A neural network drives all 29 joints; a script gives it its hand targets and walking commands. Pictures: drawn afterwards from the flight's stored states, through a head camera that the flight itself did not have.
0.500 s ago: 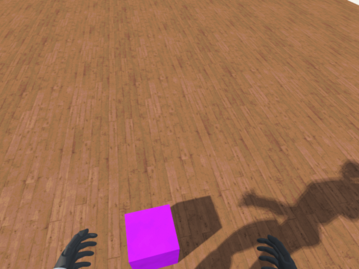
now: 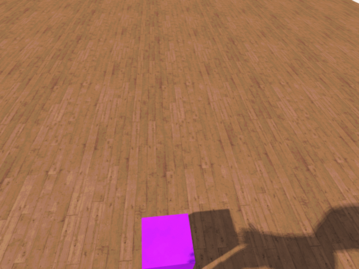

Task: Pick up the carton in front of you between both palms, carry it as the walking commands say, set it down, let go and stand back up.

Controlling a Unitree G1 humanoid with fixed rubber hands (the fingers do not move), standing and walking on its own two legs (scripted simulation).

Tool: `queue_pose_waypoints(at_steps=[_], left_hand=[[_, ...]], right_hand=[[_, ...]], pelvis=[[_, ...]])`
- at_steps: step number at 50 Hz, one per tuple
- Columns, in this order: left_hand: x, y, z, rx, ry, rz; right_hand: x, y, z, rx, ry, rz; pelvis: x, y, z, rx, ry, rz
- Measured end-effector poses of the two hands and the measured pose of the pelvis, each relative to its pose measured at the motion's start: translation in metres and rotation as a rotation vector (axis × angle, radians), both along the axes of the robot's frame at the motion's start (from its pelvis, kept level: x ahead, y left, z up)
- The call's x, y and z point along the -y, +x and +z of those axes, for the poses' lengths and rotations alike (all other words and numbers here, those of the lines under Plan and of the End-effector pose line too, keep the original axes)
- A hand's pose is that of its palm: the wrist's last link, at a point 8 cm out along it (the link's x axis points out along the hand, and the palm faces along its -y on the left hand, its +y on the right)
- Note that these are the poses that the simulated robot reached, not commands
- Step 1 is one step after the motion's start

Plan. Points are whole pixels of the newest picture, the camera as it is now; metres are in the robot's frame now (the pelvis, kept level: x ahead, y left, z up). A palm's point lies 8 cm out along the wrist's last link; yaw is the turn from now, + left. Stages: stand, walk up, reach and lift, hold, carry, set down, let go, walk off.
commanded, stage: stand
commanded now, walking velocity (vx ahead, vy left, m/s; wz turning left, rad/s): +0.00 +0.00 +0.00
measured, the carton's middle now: (166, 247) +0.38 +0.04 -0.63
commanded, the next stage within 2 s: none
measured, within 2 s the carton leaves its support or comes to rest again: neither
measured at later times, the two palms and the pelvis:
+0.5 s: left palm out of the picture +0.04 +0.28 -0.11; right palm out of the picture +0.10 -0.25 -0.11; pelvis +0.00 +0.00 -0.01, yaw +4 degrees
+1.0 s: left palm out of the picture -0.02 +0.27 -0.12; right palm out of the picture +0.08 -0.25 -0.10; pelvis -0.01 +0.00 +0.00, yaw +6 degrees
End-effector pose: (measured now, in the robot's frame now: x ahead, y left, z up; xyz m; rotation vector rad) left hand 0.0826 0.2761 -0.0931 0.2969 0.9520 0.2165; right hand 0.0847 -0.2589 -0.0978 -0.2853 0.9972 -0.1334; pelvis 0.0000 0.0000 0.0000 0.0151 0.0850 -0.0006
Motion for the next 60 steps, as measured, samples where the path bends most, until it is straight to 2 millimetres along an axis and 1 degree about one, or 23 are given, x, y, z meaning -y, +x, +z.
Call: queue_pose_waypoints(at_steps=[8, 14, 23, 36, 43, 51, 56, 60], left_hand=[[0.003, -0.005, -0.008, -0.025, -0.011, 0.052], [0.004, -0.017, -0.014, -0.061, -0.019, 0.079], [0.0, -0.042, -0.018, -0.121, -0.017, 0.11], [-0.001, -0.074, -0.02, -0.181, -0.025, 0.142], [0.002, -0.09, -0.021, -0.207, -0.031, 0.159], [0.004, -0.102, -0.024, -0.239, -0.044, 0.174], [0.009, -0.111, -0.021, -0.249, -0.044, 0.183], [0.015, -0.117, -0.024, -0.265, -0.053, 0.188]], right_hand=[[-0.013, 0.026, -0.01, 0.004, 0.018, 0.032], [-0.014, 0.031, -0.011, -0.003, 0.008, 0.044], [-0.01, 0.023, -0.01, -0.033, -0.013, 0.052], [-0.009, 0.009, -0.006, -0.058, -0.021, 0.068], [-0.007, 0.004, -0.005, -0.069, -0.023, 0.073], [-0.005, -0.003, -0.005, -0.087, -0.027, 0.073], [-0.001, -0.005, -0.006, -0.095, -0.023, 0.073], [-0.001, -0.004, -0.007, -0.096, -0.022, 0.073]], pelvis=[[-0.002, 0.009, -0.006, 0.001, -0.008, 0.027], [-0.003, 0.009, -0.007, 0.006, -0.014, 0.044], [-0.001, 0.004, -0.006, 0.017, -0.022, 0.066], [0.0, -0.006, -0.002, 0.038, -0.026, 0.092], [0.002, -0.01, 0.0, 0.052, -0.026, 0.102], [0.004, -0.014, 0.001, 0.058, -0.027, 0.109], [0.009, -0.016, 0.003, 0.061, -0.028, 0.115], [0.009, -0.015, 0.003, 0.072, -0.025, 0.116]])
